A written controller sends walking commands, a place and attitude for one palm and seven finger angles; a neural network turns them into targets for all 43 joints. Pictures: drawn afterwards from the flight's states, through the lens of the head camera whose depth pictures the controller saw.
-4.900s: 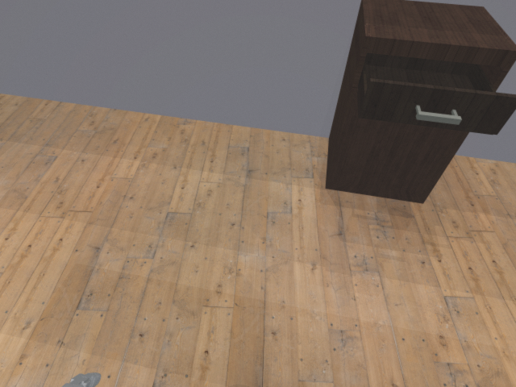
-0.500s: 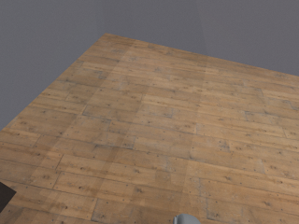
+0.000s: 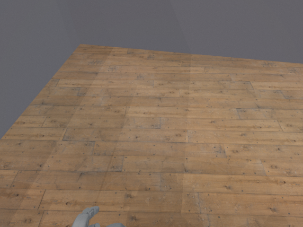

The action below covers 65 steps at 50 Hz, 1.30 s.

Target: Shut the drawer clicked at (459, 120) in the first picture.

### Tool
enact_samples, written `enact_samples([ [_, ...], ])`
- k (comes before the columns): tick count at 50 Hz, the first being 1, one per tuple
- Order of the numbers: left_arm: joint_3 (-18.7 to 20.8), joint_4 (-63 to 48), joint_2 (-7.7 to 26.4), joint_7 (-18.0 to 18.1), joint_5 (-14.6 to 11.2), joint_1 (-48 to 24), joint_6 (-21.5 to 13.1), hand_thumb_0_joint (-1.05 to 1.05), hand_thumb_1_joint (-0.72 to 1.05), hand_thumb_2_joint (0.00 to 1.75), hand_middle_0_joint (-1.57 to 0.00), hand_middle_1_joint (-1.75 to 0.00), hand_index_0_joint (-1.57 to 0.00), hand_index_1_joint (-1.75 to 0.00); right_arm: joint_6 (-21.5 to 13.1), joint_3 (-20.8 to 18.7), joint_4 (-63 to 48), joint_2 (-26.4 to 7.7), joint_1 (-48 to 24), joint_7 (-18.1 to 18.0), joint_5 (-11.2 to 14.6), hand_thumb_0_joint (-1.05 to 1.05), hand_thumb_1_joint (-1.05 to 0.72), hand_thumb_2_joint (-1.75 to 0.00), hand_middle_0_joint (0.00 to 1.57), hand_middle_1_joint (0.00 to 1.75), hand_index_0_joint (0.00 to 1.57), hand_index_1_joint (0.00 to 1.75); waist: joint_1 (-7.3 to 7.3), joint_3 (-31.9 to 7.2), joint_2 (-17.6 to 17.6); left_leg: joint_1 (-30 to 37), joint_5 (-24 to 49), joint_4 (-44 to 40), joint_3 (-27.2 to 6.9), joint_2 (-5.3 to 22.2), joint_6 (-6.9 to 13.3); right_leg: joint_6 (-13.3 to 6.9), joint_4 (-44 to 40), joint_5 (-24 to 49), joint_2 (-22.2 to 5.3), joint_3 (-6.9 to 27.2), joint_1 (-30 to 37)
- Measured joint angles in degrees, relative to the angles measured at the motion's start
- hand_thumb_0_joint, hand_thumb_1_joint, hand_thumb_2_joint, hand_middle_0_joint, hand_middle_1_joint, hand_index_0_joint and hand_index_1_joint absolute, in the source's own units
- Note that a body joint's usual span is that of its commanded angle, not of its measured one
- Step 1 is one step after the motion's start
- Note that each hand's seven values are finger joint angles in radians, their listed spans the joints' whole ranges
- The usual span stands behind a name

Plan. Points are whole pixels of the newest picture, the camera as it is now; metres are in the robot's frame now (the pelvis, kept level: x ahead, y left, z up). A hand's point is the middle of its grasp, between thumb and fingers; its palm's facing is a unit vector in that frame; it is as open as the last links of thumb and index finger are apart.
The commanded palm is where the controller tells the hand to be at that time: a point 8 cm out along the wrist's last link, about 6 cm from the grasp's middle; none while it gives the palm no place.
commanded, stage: turn to face it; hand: left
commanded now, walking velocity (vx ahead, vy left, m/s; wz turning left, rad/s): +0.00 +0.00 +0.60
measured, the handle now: out of the picture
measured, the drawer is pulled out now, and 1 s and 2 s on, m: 0.20 0.20 0.20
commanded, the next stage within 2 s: none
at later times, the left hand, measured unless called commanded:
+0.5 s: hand out of the picture +0.05 +0.23 -0.15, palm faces +0.30 -0.90 -0.30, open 7.4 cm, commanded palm none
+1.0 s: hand out of the picture -0.10 +0.14 -0.17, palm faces +0.61 -0.75 -0.25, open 7.4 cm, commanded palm none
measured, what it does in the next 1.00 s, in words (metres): steps on the spot, turning left: left foot, then right foot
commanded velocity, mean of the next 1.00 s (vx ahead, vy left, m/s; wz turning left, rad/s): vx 0.00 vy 0.00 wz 0.60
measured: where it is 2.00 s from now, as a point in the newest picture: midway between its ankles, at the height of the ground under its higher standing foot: outside the picture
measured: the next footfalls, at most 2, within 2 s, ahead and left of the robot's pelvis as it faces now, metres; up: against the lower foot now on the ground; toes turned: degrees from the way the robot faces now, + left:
left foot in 0.12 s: +0.07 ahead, +0.13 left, +0.00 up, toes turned +14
right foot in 0.56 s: +0.10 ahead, -0.13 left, +0.00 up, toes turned +16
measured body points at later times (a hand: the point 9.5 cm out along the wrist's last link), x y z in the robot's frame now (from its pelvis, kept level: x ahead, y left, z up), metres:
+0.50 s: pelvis +0.02 -0.01 +0.00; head +0.05 -0.01 +0.45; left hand +0.03 +0.28 -0.13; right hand +0.13 -0.24 -0.15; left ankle +0.03 +0.12 -0.73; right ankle +0.04 -0.15 -0.70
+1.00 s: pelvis -0.01 -0.05 +0.00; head +0.02 -0.02 +0.45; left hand -0.13 +0.18 -0.15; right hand +0.25 -0.19 -0.13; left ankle -0.09 +0.04 -0.72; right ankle +0.06 -0.14 -0.73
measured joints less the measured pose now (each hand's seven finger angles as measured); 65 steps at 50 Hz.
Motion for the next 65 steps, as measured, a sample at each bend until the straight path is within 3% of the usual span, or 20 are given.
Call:
enact_samples([
  [5,0.85,-1.10,-0.04,0.04,0.10,1.28,0.72,0.01,0.90,0.90,-0.21,-0.30,-0.21,-0.30,0.32,-0.81,-1.27,-0.58,-0.55,0.76,-0.27,0.02,-0.93,-0.90,0.20,0.30,0.20,0.30,1.10,-0.11,-1.90,3.26,4.14,-11.26,2.99,-0.72,0.48,1.77,3.63,-3.04,-2.53,-3.25,0.31],
  [7,1.55,-1.48,0.66,-0.04,-0.29,2.54,1.41,0.01,0.90,0.90,-0.21,-0.30,-0.21,-0.30,-0.33,-1.23,-2.42,-1.28,-0.30,1.04,-0.54,0.02,-0.93,-0.90,0.20,0.30,0.20,0.30,1.25,-0.53,-2.18,4.20,7.66,-15.90,2.56,-1.29,2.51,3.26,8.48,-6.78,-3.44,-3.57,-1.82],
  [9,2.52,-1.40,2.18,-0.02,-0.34,3.64,2.49,0.01,0.90,0.90,-0.21,-0.30,-0.21,-0.30,-0.87,-1.37,-3.18,-1.27,-0.84,0.92,-0.95,0.01,-0.92,-0.90,0.20,0.30,0.20,0.30,1.33,-0.20,-3.26,2.98,6.48,-14.40,2.41,-2.29,5.00,4.66,18.30,-14.07,-2.67,1.42,-6.16],
  [13,4.07,-0.05,4.72,-0.25,-0.12,5.19,3.18,0.01,0.91,0.90,-0.20,-0.29,-0.20,-0.30,-1.67,-1.29,-3.84,-1.36,-0.99,0.03,-0.88,0.01,-0.92,-0.90,0.20,0.30,0.20,0.30,1.61,0.11,-3.59,4.44,9.05,-19.81,1.33,-4.04,5.53,6.12,32.80,-11.09,-0.80,8.32,-12.30],
  [18,4.59,-0.03,6.66,-0.17,-0.55,6.51,3.25,0.01,0.91,0.90,-0.20,-0.29,-0.20,-0.30,-1.72,-1.20,-3.98,-2.13,-1.32,-0.05,-0.63,0.01,-0.91,-0.90,0.20,0.30,0.21,0.30,2.24,0.18,-2.28,6.78,13.13,-26.55,-1.28,-5.29,5.48,7.37,29.07,-10.02,-0.33,11.19,-11.43],
  [24,4.23,-1.50,6.89,0.00,-0.93,5.69,3.30,0.01,0.91,0.90,-0.20,-0.29,-0.20,-0.30,-0.53,-1.91,-4.35,-3.70,-2.78,0.61,-0.72,0.01,-0.90,-0.90,0.20,0.30,0.21,0.30,1.93,0.19,-0.27,6.31,15.04,-27.63,-5.64,-6.12,3.89,7.36,17.94,-11.48,0.81,12.30,-6.77],
  [28,3.21,-3.60,6.00,-0.15,-1.03,5.71,1.91,0.01,0.91,0.90,-0.20,-0.29,-0.20,-0.30,0.68,-2.85,-5.14,-5.22,-3.61,1.10,-0.47,0.01,-0.90,-0.90,0.20,0.30,0.21,0.30,1.98,-0.46,0.95,3.55,14.56,-24.09,-8.89,-7.19,2.01,6.00,1.86,-6.21,1.68,11.27,0.04],
  [30,2.48,-4.12,4.73,0.01,-0.46,5.82,1.26,0.01,0.91,0.90,-0.20,-0.29,-0.20,-0.30,1.49,-3.65,-5.17,-6.34,-4.49,1.10,-0.41,0.01,-0.90,-0.90,0.20,0.30,0.21,0.30,2.35,-0.06,2.11,-0.01,5.08,-14.74,-9.52,-7.73,1.39,3.44,2.56,-4.49,1.64,9.64,-0.04],
  [32,1.82,-4.54,3.71,0.09,-0.27,6.77,1.27,0.01,0.91,0.90,-0.20,-0.29,-0.20,-0.30,2.28,-4.14,-5.18,-7.10,-5.04,1.31,-0.59,0.01,-0.91,-0.90,0.20,0.30,0.20,0.30,2.66,-0.20,1.86,-3.66,0.77,-2.68,-8.06,-8.34,1.30,2.23,2.33,-3.83,0.44,8.25,0.79],
  [34,1.33,-4.43,3.04,0.09,-0.11,7.71,1.37,0.01,0.91,0.90,-0.20,-0.29,-0.20,-0.30,2.46,-4.35,-5.34,-7.68,-5.73,1.77,-0.73,0.01,-0.91,-0.90,0.20,0.30,0.20,0.30,2.61,-0.12,1.49,-6.00,2.53,6.62,-6.31,-7.55,0.68,1.90,0.55,-2.91,-0.46,6.87,2.19],
  [37,0.80,-4.00,2.62,0.04,0.04,8.57,1.35,0.01,0.90,0.90,-0.20,-0.30,-0.20,-0.30,2.40,-4.35,-5.69,-7.92,-6.34,2.26,-0.65,0.01,-0.91,-0.90,0.20,0.30,0.20,0.30,2.47,0.21,0.46,-6.33,5.01,11.46,-4.75,-5.78,-0.46,1.70,-1.48,-1.96,-1.65,4.65,3.55],
  [42,0.39,-3.52,2.64,-0.21,0.26,9.49,1.03,0.01,0.90,0.90,-0.20,-0.30,-0.21,-0.30,2.93,-3.84,-5.14,-7.76,-7.33,2.44,-0.51,0.01,-0.91,-0.90,0.20,0.30,0.20,0.30,3.36,1.03,-1.10,-1.86,2.91,4.25,-3.45,-3.71,-1.49,1.59,-2.44,-1.63,-3.35,0.79,3.98],
  [47,0.94,-2.67,4.04,-0.45,0.52,10.34,1.08,0.01,0.90,0.90,-0.21,-0.30,-0.21,-0.30,2.51,-2.79,-5.16,-7.08,-9.21,2.26,-0.05,0.01,-0.91,-0.90,0.20,0.30,0.20,0.30,4.94,2.02,-2.46,4.31,-0.21,-8.67,-1.14,-3.50,-0.83,2.40,-0.34,-2.52,-5.38,-2.65,2.61],
  [49,1.49,-2.19,5.03,-0.51,0.46,10.75,1.33,0.01,0.90,0.90,-0.21,-0.30,-0.21,-0.30,1.88,-2.34,-5.69,-6.65,-9.77,2.17,0.05,0.01,-0.91,-0.90,0.20,0.30,0.20,0.30,5.32,2.12,-3.01,7.35,1.65,-15.33,0.15,-3.82,-0.21,3.13,1.66,-3.45,-6.42,-4.04,1.75],
  [51,2.18,-1.90,6.13,-0.66,0.02,11.63,1.79,0.01,0.90,0.90,-0.21,-0.30,-0.21,-0.30,0.85,-1.95,-6.55,-6.49,-9.94,2.26,-0.02,0.01,-0.91,-0.90,0.20,0.30,0.20,0.30,5.44,1.59,-3.25,10.60,8.77,-23.25,0.64,-4.07,1.57,4.19,6.00,-5.26,-7.54,-4.77,-0.25],
  [52,2.60,-1.54,6.99,-0.68,-0.15,11.54,2.34,0.01,0.90,0.90,-0.21,-0.30,-0.21,-0.30,0.34,-1.85,-6.75,-5.92,-10.30,2.18,-0.06,0.01,-0.91,-0.90,0.20,0.30,0.20,0.30,5.59,1.85,-4.20,10.03,8.79,-22.34,0.58,-4.75,2.77,5.30,10.23,-9.62,-7.89,-2.61,-2.09],
  [54,3.20,-0.72,8.22,-0.41,-0.12,11.00,3.80,0.01,0.90,0.90,-0.20,-0.30,-0.20,-0.30,-0.55,-1.38,-7.05,-4.93,-10.32,1.87,-0.11,0.01,-0.91,-0.90,0.20,0.30,0.20,0.30,5.61,2.04,-4.76,9.44,6.46,-20.75,-0.20,-5.15,4.11,6.64,20.27,-15.64,-6.06,3.03,-6.15],
  [57,3.77,-0.43,8.91,-0.55,-0.32,9.61,4.29,0.01,0.91,0.90,-0.20,-0.29,-0.20,-0.30,-0.87,-1.01,-6.95,-4.09,-9.27,1.15,-0.26,0.01,-0.90,-0.90,0.20,0.30,0.21,0.30,5.02,1.74,-3.94,10.08,6.95,-22.83,-2.48,-5.45,4.24,7.66,29.11,-13.78,-3.54,7.65,-10.13],
  [60,3.73,-1.66,8.79,-0.72,-0.53,8.21,3.75,0.01,0.91,0.90,-0.20,-0.29,-0.20,-0.30,-0.61,-0.81,-6.29,-3.83,-8.37,0.98,-0.35,0.01,-0.90,-0.90,0.20,0.30,0.21,0.30,4.72,1.63,-2.97,11.03,8.96,-25.50,-4.36,-5.98,4.34,8.33,28.80,-11.60,-2.32,9.90,-11.09],
  [65,3.25,-3.93,7.71,-0.63,-0.76,5.75,3.18,0.01,0.91,0.90,-0.20,-0.29,-0.20,-0.30,0.07,-1.15,-5.57,-3.92,-7.07,1.17,-0.56,0.01,-0.90,-0.90,0.20,0.30,0.21,0.30,3.50,1.43,-1.49,10.91,10.18,-26.47,-7.23,-6.87,3.87,8.28,19.56,-10.96,-0.56,11.48,-8.46],
])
